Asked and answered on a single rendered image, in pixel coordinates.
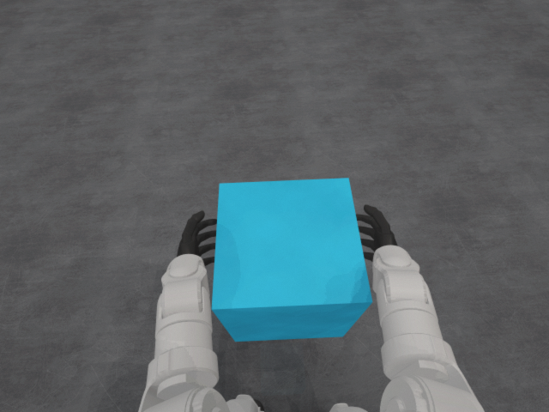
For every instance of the right robot hand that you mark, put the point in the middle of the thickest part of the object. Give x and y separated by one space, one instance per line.
380 232

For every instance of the robot left foot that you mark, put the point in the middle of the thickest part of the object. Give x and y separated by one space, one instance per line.
259 404

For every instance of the robot left shin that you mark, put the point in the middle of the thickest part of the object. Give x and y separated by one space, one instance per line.
245 397

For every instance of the left robot hand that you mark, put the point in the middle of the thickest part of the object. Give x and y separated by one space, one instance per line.
191 239

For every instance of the robot right upper arm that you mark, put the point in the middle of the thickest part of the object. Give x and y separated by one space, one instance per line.
413 393

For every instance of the carton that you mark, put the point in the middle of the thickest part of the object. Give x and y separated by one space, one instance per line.
288 260

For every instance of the robot left upper arm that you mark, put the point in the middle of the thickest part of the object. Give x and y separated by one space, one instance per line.
199 399

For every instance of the right robot forearm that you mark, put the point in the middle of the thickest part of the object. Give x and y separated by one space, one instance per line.
413 342

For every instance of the left robot forearm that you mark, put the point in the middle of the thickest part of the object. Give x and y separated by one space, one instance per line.
183 358

